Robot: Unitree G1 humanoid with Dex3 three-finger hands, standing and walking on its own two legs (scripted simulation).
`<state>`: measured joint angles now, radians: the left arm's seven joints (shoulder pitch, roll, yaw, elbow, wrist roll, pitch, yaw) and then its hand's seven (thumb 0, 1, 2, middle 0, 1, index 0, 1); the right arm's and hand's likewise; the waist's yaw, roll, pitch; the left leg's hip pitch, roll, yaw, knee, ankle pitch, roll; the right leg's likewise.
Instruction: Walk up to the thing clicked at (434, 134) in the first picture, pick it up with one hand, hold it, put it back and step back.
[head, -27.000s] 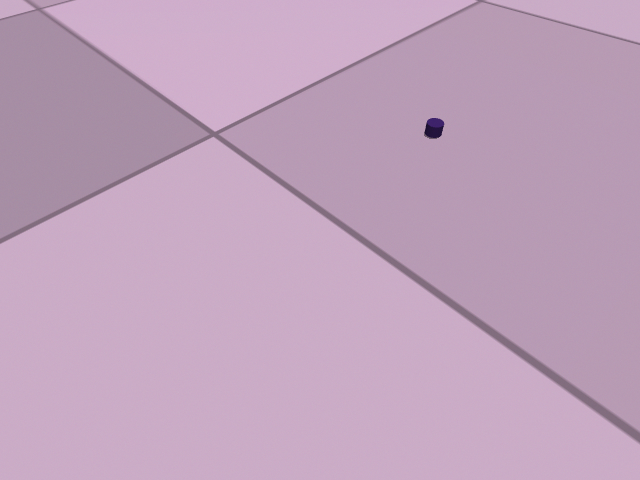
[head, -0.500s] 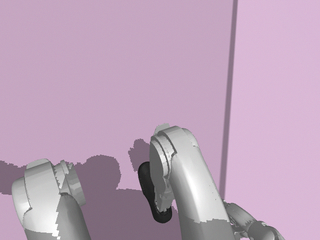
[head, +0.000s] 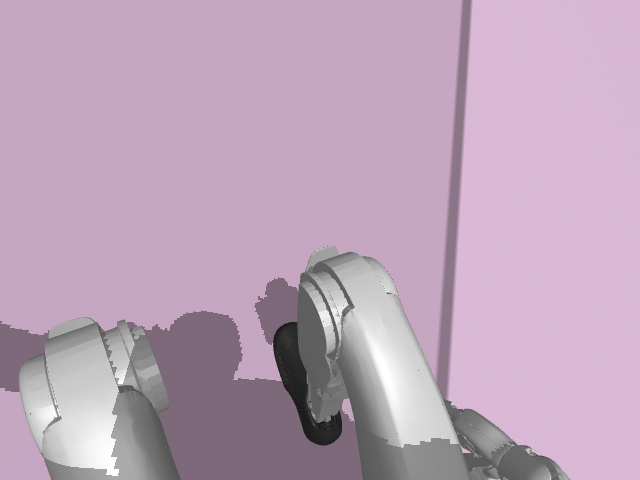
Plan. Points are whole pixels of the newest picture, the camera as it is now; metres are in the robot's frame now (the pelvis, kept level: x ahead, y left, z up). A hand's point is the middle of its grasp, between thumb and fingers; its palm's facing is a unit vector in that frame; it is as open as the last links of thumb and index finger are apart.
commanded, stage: withdraw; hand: left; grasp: from above
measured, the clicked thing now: out of the picture +0.41 +0.36 -0.26
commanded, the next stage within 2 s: home in 0.70 s
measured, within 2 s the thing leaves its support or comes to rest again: neither
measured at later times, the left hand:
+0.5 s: hand out of the picture +0.40 +0.37 -0.05, palm faces -0.46 -0.10 -0.88, open 14.0 cm
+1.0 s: hand out of the picture +0.42 +0.37 -0.13, palm faces -0.31 -0.14 -0.94, open 13.0 cm
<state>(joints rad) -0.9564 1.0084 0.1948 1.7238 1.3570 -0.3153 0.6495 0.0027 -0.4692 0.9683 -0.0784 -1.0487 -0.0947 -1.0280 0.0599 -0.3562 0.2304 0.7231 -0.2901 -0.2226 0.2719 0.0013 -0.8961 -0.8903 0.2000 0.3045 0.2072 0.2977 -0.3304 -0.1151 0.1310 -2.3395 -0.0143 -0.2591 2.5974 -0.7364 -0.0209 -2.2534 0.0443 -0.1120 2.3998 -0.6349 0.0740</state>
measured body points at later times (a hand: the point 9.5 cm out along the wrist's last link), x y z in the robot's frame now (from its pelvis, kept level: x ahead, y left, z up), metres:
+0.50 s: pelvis +0.00 -0.01 +0.07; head +0.21 +0.08 +0.46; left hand +0.42 +0.38 +0.00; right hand +0.13 -0.26 -0.04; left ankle +0.06 +0.13 -0.26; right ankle +0.12 -0.13 -0.26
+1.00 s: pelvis -0.01 -0.01 +0.03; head +0.22 +0.10 +0.40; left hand +0.43 +0.37 -0.07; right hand +0.07 -0.28 -0.07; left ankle +0.06 +0.13 -0.26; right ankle +0.12 -0.13 -0.26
